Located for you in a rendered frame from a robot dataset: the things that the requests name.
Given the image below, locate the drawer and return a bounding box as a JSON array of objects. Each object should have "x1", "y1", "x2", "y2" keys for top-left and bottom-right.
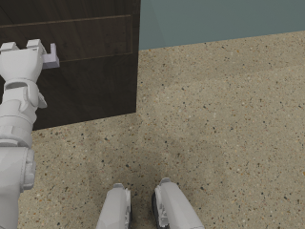
[{"x1": 0, "y1": 14, "x2": 132, "y2": 61}]

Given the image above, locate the left robot thigh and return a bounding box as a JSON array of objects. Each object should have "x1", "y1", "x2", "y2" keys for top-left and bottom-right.
[{"x1": 95, "y1": 187, "x2": 131, "y2": 229}]

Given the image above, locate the left robot hand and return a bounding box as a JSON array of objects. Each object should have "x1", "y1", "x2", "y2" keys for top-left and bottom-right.
[{"x1": 0, "y1": 39, "x2": 48, "y2": 109}]

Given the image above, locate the left robot forearm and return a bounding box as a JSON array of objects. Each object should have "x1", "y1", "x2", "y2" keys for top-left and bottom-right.
[{"x1": 0, "y1": 78, "x2": 39, "y2": 149}]

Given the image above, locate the left robot upper arm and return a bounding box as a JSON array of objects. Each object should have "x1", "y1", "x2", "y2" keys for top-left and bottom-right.
[{"x1": 0, "y1": 147, "x2": 36, "y2": 229}]

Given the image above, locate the handle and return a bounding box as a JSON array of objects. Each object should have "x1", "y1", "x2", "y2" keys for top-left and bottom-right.
[{"x1": 41, "y1": 43, "x2": 60, "y2": 70}]

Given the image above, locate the right robot thigh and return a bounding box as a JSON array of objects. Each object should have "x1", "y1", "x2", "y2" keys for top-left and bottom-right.
[{"x1": 154, "y1": 181, "x2": 205, "y2": 229}]

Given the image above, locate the cabinet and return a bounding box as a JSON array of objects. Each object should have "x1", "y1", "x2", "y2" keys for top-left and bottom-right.
[{"x1": 0, "y1": 0, "x2": 141, "y2": 131}]

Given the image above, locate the robot thigh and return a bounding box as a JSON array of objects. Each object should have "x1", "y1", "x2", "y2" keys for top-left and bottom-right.
[
  {"x1": 95, "y1": 187, "x2": 131, "y2": 229},
  {"x1": 154, "y1": 181, "x2": 205, "y2": 229}
]

